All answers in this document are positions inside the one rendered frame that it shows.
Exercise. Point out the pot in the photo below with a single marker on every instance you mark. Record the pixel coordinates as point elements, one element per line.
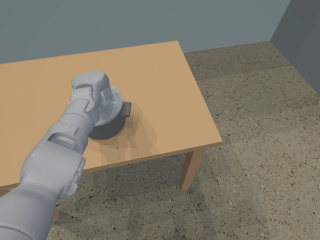
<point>113,127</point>

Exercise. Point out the left robot hand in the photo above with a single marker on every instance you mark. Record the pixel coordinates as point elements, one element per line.
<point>99,78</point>

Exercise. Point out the lid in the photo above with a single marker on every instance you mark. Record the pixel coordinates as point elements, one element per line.
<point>111,107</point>

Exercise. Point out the table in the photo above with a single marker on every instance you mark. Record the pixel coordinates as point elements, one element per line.
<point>168,114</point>

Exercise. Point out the left robot forearm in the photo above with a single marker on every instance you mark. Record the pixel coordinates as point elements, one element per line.
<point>75,124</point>

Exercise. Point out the robot left upper arm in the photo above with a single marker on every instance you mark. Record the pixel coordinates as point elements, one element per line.
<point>27,211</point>

